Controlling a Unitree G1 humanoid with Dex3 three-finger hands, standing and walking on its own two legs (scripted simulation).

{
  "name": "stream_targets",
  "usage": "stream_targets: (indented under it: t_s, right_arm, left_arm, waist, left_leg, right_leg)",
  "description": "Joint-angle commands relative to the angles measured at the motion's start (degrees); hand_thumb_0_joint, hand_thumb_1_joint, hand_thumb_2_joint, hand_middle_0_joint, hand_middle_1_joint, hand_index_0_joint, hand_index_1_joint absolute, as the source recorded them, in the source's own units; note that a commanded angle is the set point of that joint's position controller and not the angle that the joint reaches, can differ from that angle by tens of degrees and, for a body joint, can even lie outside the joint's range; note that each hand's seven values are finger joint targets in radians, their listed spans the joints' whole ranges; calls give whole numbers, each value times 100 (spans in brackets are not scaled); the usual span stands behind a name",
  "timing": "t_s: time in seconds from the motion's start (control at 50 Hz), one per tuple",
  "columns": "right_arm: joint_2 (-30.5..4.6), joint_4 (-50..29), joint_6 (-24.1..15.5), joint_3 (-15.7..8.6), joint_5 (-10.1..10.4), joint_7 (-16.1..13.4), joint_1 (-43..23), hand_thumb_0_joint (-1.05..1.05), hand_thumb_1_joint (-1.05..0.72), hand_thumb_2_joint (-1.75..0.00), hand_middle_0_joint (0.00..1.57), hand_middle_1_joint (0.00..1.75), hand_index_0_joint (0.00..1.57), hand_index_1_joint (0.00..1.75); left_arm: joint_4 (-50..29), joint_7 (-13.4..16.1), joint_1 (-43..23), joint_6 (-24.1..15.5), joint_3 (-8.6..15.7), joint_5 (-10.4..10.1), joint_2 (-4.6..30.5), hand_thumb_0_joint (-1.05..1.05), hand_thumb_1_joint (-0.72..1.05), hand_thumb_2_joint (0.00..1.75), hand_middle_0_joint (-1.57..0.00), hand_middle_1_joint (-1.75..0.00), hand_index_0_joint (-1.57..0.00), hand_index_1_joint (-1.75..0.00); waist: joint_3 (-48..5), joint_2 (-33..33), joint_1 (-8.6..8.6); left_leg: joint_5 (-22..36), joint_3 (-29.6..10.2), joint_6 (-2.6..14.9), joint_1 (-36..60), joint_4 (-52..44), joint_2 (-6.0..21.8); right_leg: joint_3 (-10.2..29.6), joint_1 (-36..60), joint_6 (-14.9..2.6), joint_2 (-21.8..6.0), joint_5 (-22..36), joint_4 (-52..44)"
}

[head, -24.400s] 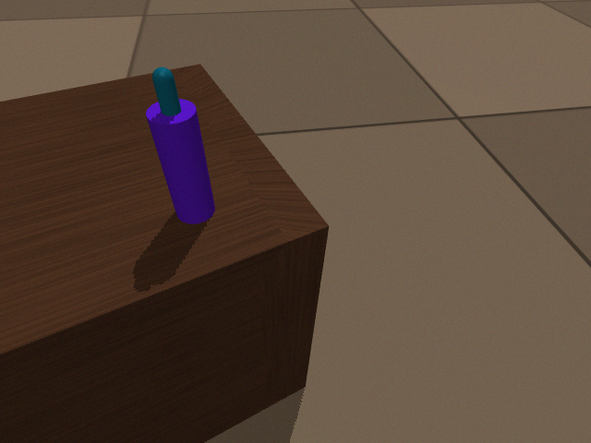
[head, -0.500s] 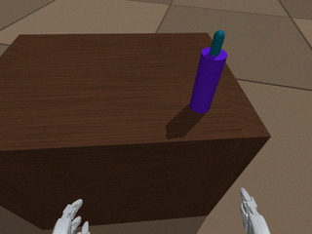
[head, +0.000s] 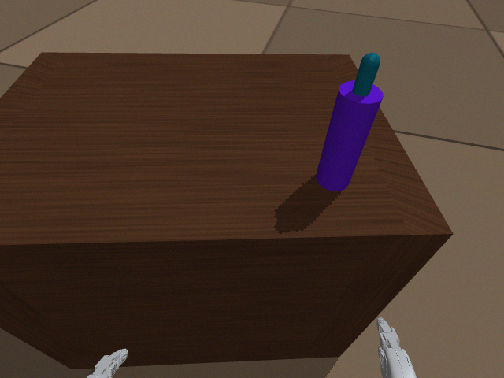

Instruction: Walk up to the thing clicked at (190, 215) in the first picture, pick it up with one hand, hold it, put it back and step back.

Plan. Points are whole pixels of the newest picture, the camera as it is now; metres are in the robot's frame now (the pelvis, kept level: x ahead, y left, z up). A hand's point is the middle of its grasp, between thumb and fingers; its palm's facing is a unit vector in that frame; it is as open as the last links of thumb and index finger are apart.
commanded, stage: home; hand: right
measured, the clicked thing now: (349, 127) +0.49 -0.17 +0.16
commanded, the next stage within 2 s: stand in 1.76 s
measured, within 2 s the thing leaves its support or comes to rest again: neither
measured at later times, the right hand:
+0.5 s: hand out of the picture +0.03 -0.28 -0.14, palm faces -0.05 +0.92 -0.39, open 17.6 cm
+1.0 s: hand out of the picture +0.05 -0.26 -0.14, palm faces -0.06 +0.93 -0.36, open 17.5 cm
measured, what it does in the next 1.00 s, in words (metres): stands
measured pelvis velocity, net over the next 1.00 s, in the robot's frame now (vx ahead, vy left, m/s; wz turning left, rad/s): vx -0.02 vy -0.01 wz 0.01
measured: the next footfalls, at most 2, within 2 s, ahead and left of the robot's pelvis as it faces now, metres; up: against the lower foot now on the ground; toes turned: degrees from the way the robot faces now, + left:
none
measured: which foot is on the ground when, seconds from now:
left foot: down 0.00-1.00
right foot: down 0.00-1.00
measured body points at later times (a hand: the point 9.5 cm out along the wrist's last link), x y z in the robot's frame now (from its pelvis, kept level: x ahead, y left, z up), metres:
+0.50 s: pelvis -0.03 -0.01 +0.01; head -0.03 -0.01 +0.46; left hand +0.03 +0.30 -0.12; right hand +0.03 -0.33 -0.11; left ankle +0.00 +0.14 -0.73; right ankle -0.02 -0.14 -0.73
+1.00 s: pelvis -0.02 -0.01 +0.01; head -0.03 +0.00 +0.46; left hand +0.04 +0.30 -0.12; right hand +0.05 -0.31 -0.11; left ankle +0.00 +0.14 -0.73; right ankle -0.02 -0.14 -0.73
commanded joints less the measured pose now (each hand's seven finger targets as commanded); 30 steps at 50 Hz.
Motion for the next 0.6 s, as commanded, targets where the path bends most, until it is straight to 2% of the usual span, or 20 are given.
stream_targets:
  t_s: [0.0,0.02,0.04,0.06,0.08,0.12,0.14,0.16,0.18,0.26,0.32,0.36,0.44,0.5,0.54,0.56,0.58]
  right_arm:
    - [-608,-908,-228,-230,-26,-49,-357,0,57,-4,5,5,5,5]
    - [-2150,174,-64,-525,-361,153,104,0,55,-5,5,5,5,5]
    - [-2210,287,26,-562,-327,229,167,0,58,-4,5,5,5,5]
    - [-2036,369,53,-498,-255,290,147,0,57,-4,5,5,5,5]
    - [-1834,468,70,-406,-209,349,12,0,58,-3,5,5,5,5]
    - [-1807,716,75,-286,-150,417,-156,0,59,-3,5,4,5,4]
    - [-1825,862,99,-230,-155,436,-278,0,61,-2,5,4,5,4]
    - [-1843,1008,125,-204,-167,458,-429,0,59,-3,5,5,5,5]
    - [-1915,1136,158,-193,-162,468,-417,0,61,-1,5,4,5,4]
    - [-2097,1665,260,-137,-153,521,-598,0,59,-3,5,5,5,5]
    - [-2199,2031,308,-87,-131,551,-663,0,59,-3,5,5,5,5]
    - [-2335,2257,335,-79,-129,563,-635,0,60,-3,5,4,5,4]
    - [-2458,2556,352,-53,-116,574,-703,0,59,-3,5,5,5,5]
    - [-2400,2738,380,-25,-94,591,-611,0,60,-2,5,4,5,4]
    - [-2485,2822,382,-32,-116,582,-552,0,61,-2,5,4,5,4]
    - [-2468,2848,383,-24,-107,587,-623,0,59,-3,5,5,5,5]
    - [-2446,2871,393,-20,-98,586,-606,0,60,-3,5,4,5,4]
  left_arm:
    - [-795,39,-425,-183,257,-31,731,0,90,90,-20,-30,-20,-30]
    - [-213,-26,-108,-40,505,283,1748,0,90,90,-20,-30,-20,-30]
    - [-144,-48,51,33,512,281,1762,0,90,90,-20,-30,-20,-30]
    - [-104,-66,47,71,472,242,1658,0,90,90,-20,-30,-20,-30]
    - [-32,-81,65,88,431,203,1628,0,90,90,-20,-30,-20,-30]
    - [115,-120,-190,128,382,161,1651,0,90,90,-20,-30,-20,-30]
    - [190,-141,-314,148,347,156,1646,0,90,90,-20,-30,-20,-30]
    - [312,-147,-265,160,323,159,1680,0,90,90,-20,-30,-20,-30]
    - [396,-153,-382,165,314,160,1733,0,90,90,-20,-30,-20,-30]
    - [781,-189,-554,228,253,168,1850,0,90,90,-20,-30,-20,-30]
    - [1121,-223,-567,252,206,161,1975,0,90,90,-20,-30,-20,-30]
    - [1307,-238,-572,255,193,154,2049,0,90,90,-20,-30,-20,-30]
    - [1654,-251,-490,257,174,126,2181,0,90,90,-20,-30,-20,-30]
    - [1804,-246,-543,237,166,121,2314,0,90,90,-20,-30,-20,-30]
    - [1860,-243,-583,254,165,103,2269,0,90,90,-20,-30,-20,-30]
    - [1923,-238,-472,245,150,97,2265,0,90,90,-20,-30,-20,-30]
    - [1958,-230,-471,232,153,103,2291,0,90,90,-20,-30,-20,-30]
  waist:
    - [-646,-35,-43]
    - [-903,-43,2]
    - [-1273,-32,56]
    - [-1323,43,63]
    - [-1278,-64,103]
    - [-1004,56,64]
    - [-722,127,61]
    - [-576,3,99]
    - [-437,14,48]
    - [-54,48,31]
    - [145,-54,4]
    - [189,69,-8]
    - [79,118,21]
    - [73,-201,-29]
    - [53,92,-32]
    - [70,7,22]
    - [99,-118,4]
  left_leg:
    - [1421,366,160,466,-356,-184]
    - [2874,-250,372,732,29,462]
    - [3380,-264,485,919,152,528]
    - [3631,-272,510,867,157,548]
    - [3288,-234,485,757,161,486]
    - [2869,-217,462,605,-4,444]
    - [2464,-221,454,441,-168,439]
    - [2117,-208,439,462,-133,385]
    - [1993,-243,443,336,-260,409]
    - [933,-385,386,229,-713,430]
    - [342,-459,342,349,-998,424]
    - [-70,-536,331,325,-1211,438]
    - [-213,-594,340,481,-1370,493]
    - [94,-473,320,758,-1214,405]
    - [-84,-560,330,527,-1399,468]
    - [48,-532,330,584,-1329,440]
    - [213,-497,326,670,-1248,415]
  right_leg:
    - [-394,-29,-103,185,1580,-498]
    - [117,106,-269,-282,2560,-93]
    - [86,297,-283,-297,2831,4]
    - [93,434,-304,-297,2912,77]
    - [123,482,-300,-330,2826,-53]
    - [138,409,-320,-309,2515,-114]
    - [156,289,-333,-299,2110,-217]
    - [180,169,-337,-314,1974,-397]
    - [199,228,-347,-312,1819,-444]
    - [283,129,-372,-281,731,-918]
    - [410,-13,-387,-327,183,-1295]
    - [413,63,-366,-299,21,-1405]
    - [421,217,-361,-311,88,-1501]
    - [626,16,-390,-440,-239,-1818]
    - [488,270,-377,-366,-2,-1663]
    - [527,231,-376,-402,42,-1737]
    - [574,152,-372,-441,13,-1832]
